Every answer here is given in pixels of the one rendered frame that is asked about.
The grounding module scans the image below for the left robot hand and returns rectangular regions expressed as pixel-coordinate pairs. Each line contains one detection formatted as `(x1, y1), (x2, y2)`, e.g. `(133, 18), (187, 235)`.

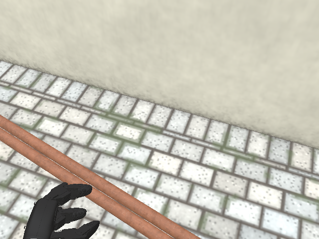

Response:
(23, 182), (100, 239)

